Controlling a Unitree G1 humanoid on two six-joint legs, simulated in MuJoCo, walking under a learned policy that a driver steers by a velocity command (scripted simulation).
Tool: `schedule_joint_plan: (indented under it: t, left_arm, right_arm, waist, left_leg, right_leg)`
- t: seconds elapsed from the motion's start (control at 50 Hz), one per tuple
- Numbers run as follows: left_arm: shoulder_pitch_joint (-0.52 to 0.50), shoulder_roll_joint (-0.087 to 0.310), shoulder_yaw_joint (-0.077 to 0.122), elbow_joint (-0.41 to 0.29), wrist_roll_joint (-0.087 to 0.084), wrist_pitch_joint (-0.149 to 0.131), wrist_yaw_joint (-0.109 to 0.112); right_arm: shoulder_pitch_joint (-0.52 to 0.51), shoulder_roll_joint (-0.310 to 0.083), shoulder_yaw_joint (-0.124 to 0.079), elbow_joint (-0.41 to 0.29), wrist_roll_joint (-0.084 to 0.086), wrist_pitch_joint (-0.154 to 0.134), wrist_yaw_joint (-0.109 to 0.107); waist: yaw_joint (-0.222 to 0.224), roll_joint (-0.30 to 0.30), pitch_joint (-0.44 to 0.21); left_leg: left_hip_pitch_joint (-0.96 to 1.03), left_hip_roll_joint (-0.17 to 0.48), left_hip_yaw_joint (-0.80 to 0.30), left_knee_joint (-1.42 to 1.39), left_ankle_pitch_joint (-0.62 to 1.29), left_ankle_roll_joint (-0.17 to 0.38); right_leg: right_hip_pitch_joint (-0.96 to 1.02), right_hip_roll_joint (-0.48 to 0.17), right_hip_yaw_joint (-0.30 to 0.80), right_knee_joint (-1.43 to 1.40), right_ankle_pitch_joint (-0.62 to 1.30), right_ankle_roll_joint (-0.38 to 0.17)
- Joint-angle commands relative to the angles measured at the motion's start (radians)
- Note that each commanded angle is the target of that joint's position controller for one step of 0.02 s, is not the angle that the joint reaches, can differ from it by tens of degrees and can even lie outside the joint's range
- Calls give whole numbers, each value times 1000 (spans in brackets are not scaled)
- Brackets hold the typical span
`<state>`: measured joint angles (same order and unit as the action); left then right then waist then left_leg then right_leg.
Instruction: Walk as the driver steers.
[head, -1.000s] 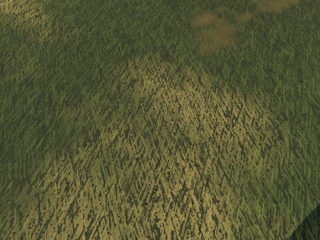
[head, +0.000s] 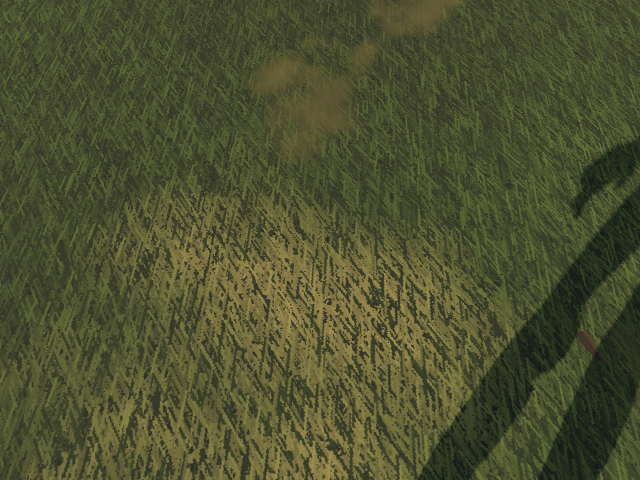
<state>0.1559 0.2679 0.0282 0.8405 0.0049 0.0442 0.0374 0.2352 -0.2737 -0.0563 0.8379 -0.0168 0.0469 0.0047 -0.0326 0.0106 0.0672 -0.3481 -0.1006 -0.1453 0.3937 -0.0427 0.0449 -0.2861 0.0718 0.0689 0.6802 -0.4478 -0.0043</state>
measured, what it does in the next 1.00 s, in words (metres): walks ahead, turning left: right foot, then left foot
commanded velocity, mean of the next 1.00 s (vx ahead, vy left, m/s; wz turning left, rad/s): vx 0.27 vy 0.00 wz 0.30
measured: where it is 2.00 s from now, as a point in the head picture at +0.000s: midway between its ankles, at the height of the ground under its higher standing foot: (201, 350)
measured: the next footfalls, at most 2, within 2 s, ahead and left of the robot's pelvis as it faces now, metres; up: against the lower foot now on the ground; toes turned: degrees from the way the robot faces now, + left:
right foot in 0.06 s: +0.03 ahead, -0.11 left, +0.00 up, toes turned +7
left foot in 0.52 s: +0.01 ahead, +0.12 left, +0.00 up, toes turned +18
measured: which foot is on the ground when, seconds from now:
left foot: down 0.00-0.06, up 0.08-0.50, down 0.52-0.98, up 1.00-1.00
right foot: up 0.00-0.04, down 0.06-0.52, up 0.54-0.94, down 0.96-1.00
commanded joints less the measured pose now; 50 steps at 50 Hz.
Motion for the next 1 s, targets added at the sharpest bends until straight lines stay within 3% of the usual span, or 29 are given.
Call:
schedule_joint_plan:
  t: [0.02,0.04,0.06,0.08,0.1,0.12,0.14,0.18,0.24,0.28,0.32,0.38,0.44,0.48,0.5,0.52,0.54,0.56,0.58,0.6,0.64,0.7,0.78,0.88,0.92,0.94,0.96,0.98,1.0]
  left_arm:
    - [180,77,19,-7,-4,-20,12]
    - [208,98,24,-4,3,-26,19]
    - [205,181,42,-17,18,-31,30]
    - [75,262,59,-67,23,-29,33]
    - [22,217,51,-76,37,-29,27]
    - [-35,142,30,-94,31,-36,25]
    - [-68,110,21,-104,25,-41,22]
    - [-49,108,18,-117,20,-47,22]
    - [84,132,29,-88,19,-47,18]
    - [158,161,43,-72,23,-47,10]
    - [170,181,53,-69,28,-51,0]
    - [176,200,65,-62,33,-64,-15]
    - [171,199,70,-46,34,-78,-36]
    - [132,191,69,-37,16,-77,-45]
    - [125,152,57,-35,11,-76,-45]
    - [101,74,30,-56,17,-79,-47]
    - [38,29,15,-128,30,-83,-55]
    - [18,131,40,-114,43,-78,-53]
    - [35,141,47,-97,24,-82,-68]
    - [63,139,46,-75,13,-91,-80]
    - [103,134,45,-43,31,-87,-87]
    - [72,103,38,-53,38,-76,-90]
    - [-78,65,20,-111,32,-76,-94]
    - [-154,57,10,-150,25,-78,-89]
    - [-66,78,20,-125,24,-81,-74]
    - [39,99,31,-92,22,-84,-63]
    - [204,118,43,-37,26,-93,-52]
    - [355,191,63,-5,49,-99,-36]
    - [374,292,86,2,59,-101,-37]
  right_arm:
    - [-79,-158,-50,-75,5,8,2]
    - [-89,-147,-49,-83,12,10,2]
    - [-63,-105,-41,-95,23,9,1]
    - [-58,-82,-43,-106,26,1,-4]
    - [-61,-156,-57,-89,-10,-2,-8]
    - [-17,-152,-63,-65,-9,-1,-1]
    - [29,-138,-61,-46,-12,4,5]
    - [51,-127,-56,-35,-15,16,14]
    - [-47,-110,-42,-77,-6,23,28]
    - [-100,-108,-35,-104,-6,27,42]
    - [-152,-114,-33,-131,-8,30,60]
    - [-200,-103,-24,-160,-7,23,76]
    - [-179,-80,-12,-159,-3,-1,68]
    - [-61,-56,-5,-111,-13,-22,55]
    - [57,-70,-10,-57,-21,-36,43]
    - [193,-132,-26,-17,-37,-53,30]
    - [258,-282,-55,-24,-20,-60,19]
    - [221,-251,-52,-17,-9,-60,9]
    - [141,-187,-29,-36,-7,-64,9]
    - [85,-146,-16,-46,-10,-70,9]
    - [53,-120,-5,-48,-5,-88,4]
    - [108,-125,-5,-12,9,-111,8]
    - [162,-109,3,32,6,-119,6]
    - [196,-136,1,80,4,-127,-8]
    - [171,-152,0,87,-2,-128,-15]
    - [164,-163,-3,91,-9,-124,-16]
    - [156,-166,-4,93,-8,-117,-16]
    - [185,-125,11,75,-3,-119,-13]
    - [309,-8,31,59,26,-120,1]
  waist:
    - [82,155,-118]
    - [95,133,-99]
    - [74,-30,-92]
    - [50,-259,-45]
    - [28,-124,-8]
    - [-20,-73,-15]
    - [-46,-71,-16]
    - [-30,-123,-38]
    - [50,-133,-49]
    - [98,-154,-75]
    - [121,-170,-47]
    - [129,-162,-7]
    - [103,-158,-4]
    - [20,-131,-19]
    - [-29,-71,-63]
    - [-93,114,-132]
    - [-111,303,-111]
    - [-97,145,-17]
    - [-45,97,28]
    - [-9,92,45]
    - [22,106,27]
    - [30,75,12]
    - [3,75,57]
    - [6,72,70]
    - [56,80,13]
    - [102,80,-52]
    - [176,53,-144]
    - [215,-37,-261]
    - [132,-296,-368]
  left_leg:
    - [-11,188,-314,-179,-328,74]
    - [-81,144,-285,-155,-393,22]
    - [-174,61,-191,17,-479,-34]
    - [-269,-102,44,321,-480,-55]
    - [-201,4,29,521,-456,-59]
    - [-140,2,30,628,-402,-52]
    - [-140,7,44,707,-357,-54]
    - [-191,23,84,775,-343,-71]
    - [-262,53,111,661,-365,-103]
    - [-272,74,123,571,-373,-102]
    - [-254,90,140,488,-381,-90]
    - [-185,98,170,369,-404,-59]
    - [-31,75,211,220,-412,-7]
    - [198,41,250,15,-267,28]
    - [402,31,230,-51,-223,41]
    - [593,215,-17,-150,-373,63]
    - [660,482,-451,-248,-524,174]
    - [545,497,-416,-227,-473,230]
    - [479,429,-318,-224,-429,211]
    - [431,368,-226,-246,-351,177]
    - [403,299,-105,-264,-130,148]
    - [394,284,-22,-252,145,163]
    - [362,262,39,-266,243,163]
    - [390,305,60,-260,395,138]
    - [427,310,83,-140,671,110]
    - [440,301,95,2,786,96]
    - [383,264,125,213,749,78]
    - [202,210,154,509,424,68]
    - [-139,-2,164,884,-395,28]
  right_leg:
    - [171,34,-45,-218,101,-40]
    - [241,10,-23,-341,117,-61]
    - [277,-177,182,-487,-34,-104]
    - [147,-422,465,-589,-120,-199]
    - [-3,-448,394,-552,8,-245]
    - [-39,-375,293,-511,153,-226]
    - [-23,-315,187,-477,271,-196]
    - [78,-268,79,-425,459,-185]
    - [263,-296,52,-367,662,-209]
    - [344,-328,80,-405,420,-214]
    - [333,-344,102,-466,129,-210]
    - [282,-361,86,-504,9,-202]
    - [207,-354,40,-489,84,-193]
    - [88,-318,-38,-394,184,-166]
    - [-27,-276,-98,-279,190,-137]
    - [-188,-189,-206,-14,91,-91]
    - [-485,-61,-225,212,-143,-54]
    - [-524,-131,-101,333,-117,-61]
    - [-504,-157,-67,355,-13,-66]
    - [-472,-172,-65,338,72,-59]
    - [-417,-176,-87,341,175,-36]
    - [-435,-170,-111,355,239,-7]
    - [-447,-158,-139,185,330,10]
    - [-293,-109,-160,-49,376,-56]
    - [-154,-58,-171,-81,317,-95]
    - [-39,-26,-174,-100,276,-114]
    - [166,-15,-175,-172,300,-135]
    - [409,-202,26,-202,141,-175]
    - [613,-485,570,-334,7,-311]
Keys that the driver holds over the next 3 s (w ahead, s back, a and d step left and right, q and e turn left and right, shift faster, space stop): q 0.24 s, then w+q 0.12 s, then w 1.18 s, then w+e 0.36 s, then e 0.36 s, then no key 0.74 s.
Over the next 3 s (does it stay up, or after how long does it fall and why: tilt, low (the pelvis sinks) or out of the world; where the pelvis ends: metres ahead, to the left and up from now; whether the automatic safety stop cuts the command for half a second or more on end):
stays up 0.89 0.34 0.01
